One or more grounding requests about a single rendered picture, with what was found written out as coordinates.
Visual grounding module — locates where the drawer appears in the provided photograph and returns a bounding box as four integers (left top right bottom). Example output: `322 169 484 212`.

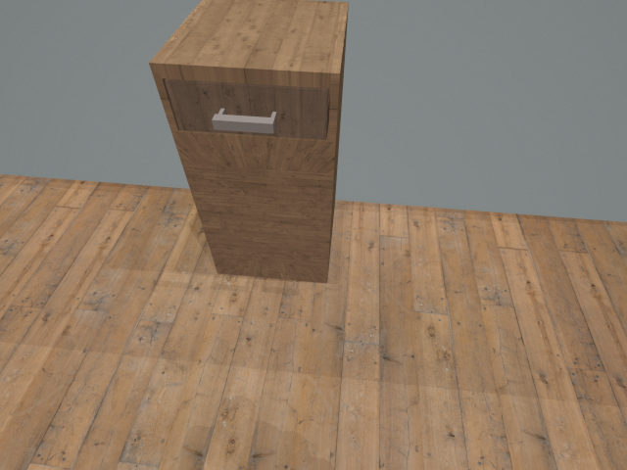
165 79 330 140

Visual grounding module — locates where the handle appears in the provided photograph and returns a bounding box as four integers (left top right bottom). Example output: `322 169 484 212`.
212 108 277 134

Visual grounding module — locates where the cabinet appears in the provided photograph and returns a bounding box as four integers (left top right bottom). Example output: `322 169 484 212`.
149 0 349 283

